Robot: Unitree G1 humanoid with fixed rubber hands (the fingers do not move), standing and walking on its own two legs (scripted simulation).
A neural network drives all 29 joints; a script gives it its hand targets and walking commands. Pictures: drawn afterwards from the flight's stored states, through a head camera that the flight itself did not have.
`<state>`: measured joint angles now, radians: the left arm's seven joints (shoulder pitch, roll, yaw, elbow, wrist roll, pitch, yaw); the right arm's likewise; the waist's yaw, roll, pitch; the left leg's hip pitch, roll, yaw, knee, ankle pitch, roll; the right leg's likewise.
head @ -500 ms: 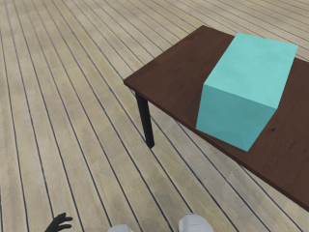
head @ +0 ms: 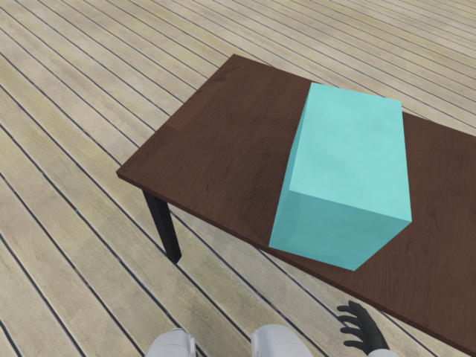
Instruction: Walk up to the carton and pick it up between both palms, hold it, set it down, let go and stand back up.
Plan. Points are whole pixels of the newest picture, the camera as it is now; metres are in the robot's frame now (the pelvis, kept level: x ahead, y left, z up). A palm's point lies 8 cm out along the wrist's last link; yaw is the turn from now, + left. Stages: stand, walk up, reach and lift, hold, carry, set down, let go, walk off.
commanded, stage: walk up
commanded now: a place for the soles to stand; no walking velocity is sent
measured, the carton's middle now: (332, 176) +0.45 -0.19 +0.00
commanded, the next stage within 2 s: none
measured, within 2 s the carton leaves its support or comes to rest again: neither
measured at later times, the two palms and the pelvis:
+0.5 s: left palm (103, 303) +0.21 +0.24 -0.09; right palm out of the picture +0.04 -0.25 -0.11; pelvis +0.01 +0.03 -0.01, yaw -16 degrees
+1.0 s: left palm (113, 315) +0.19 +0.22 -0.09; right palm out of the picture -0.07 -0.23 -0.10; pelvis +0.00 +0.03 +0.01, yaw -26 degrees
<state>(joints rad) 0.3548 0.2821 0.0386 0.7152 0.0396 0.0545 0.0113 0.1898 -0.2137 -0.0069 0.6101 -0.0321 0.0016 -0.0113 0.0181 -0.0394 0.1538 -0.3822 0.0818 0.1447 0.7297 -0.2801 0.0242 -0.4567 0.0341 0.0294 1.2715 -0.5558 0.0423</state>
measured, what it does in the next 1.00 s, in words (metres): steps on the spot, turning right: right foot, then left foot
